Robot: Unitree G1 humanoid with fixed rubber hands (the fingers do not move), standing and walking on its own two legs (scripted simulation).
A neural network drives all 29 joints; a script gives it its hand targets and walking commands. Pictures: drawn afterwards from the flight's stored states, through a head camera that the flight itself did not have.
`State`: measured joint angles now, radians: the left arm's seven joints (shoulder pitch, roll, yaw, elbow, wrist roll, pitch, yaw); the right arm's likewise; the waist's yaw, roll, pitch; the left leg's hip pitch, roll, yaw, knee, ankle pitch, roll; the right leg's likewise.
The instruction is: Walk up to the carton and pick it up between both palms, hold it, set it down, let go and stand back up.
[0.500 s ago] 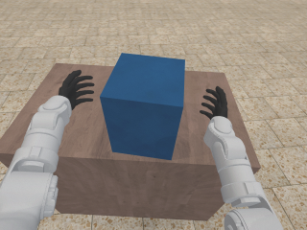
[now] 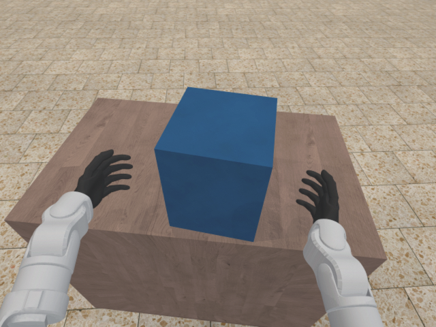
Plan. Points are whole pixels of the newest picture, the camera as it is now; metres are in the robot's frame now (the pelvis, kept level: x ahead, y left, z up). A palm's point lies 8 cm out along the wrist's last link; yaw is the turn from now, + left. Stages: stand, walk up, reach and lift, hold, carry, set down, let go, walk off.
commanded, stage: set down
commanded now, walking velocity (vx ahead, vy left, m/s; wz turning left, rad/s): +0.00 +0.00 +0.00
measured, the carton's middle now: (220, 165) +0.46 -0.01 +0.04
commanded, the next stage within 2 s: none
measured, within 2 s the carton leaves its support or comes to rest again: neither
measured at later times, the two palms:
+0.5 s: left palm (73, 245) +0.27 +0.26 +0.05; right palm (319, 246) +0.25 -0.17 +0.05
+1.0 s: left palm (68, 297) +0.20 +0.26 +0.00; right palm (317, 283) +0.21 -0.16 +0.00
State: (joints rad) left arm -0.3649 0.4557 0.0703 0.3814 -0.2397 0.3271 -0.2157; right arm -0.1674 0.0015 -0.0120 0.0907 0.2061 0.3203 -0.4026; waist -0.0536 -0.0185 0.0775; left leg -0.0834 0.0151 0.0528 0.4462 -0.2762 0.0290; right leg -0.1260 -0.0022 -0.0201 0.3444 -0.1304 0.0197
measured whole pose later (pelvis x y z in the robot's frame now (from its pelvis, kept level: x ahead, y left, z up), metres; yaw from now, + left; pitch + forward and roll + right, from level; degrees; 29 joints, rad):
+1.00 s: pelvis +0.01 +0.00 +0.00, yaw +1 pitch -7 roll -2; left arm 0.22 0.44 -0.01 0.14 -0.27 0.03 -0.18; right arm 0.35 0.00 0.07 0.06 0.15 -0.03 -0.28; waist 0.08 0.00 0.14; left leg -0.04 0.03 0.03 0.51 -0.34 0.02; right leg -0.08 0.01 -0.03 0.40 -0.19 0.01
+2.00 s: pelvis +0.01 -0.04 +0.00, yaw +2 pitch -7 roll +0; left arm 0.18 0.23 -0.01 0.49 -0.03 0.12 -0.03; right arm 0.20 -0.10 -0.04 0.59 -0.04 -0.11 -0.05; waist 0.04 0.01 0.12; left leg -0.03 0.03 0.01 0.42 -0.27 -0.02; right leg -0.11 0.01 -0.05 0.44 -0.21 -0.03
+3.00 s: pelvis +0.03 -0.01 +0.00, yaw +1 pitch -2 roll -1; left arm 0.22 0.15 0.00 0.56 0.04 0.05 0.02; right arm 0.16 -0.16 -0.04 0.79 -0.04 -0.07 0.03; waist 0.00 0.05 0.03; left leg -0.12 0.02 0.05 0.47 -0.32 0.02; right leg -0.18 0.00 -0.02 0.44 -0.21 0.01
